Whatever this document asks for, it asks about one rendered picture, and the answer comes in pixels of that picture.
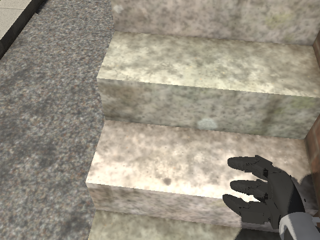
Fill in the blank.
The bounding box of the robot right hand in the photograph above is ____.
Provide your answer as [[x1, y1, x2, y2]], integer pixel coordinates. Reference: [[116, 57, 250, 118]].
[[222, 155, 306, 230]]

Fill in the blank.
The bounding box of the right robot forearm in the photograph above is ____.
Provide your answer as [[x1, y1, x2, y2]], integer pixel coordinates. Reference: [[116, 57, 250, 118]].
[[279, 212, 320, 240]]

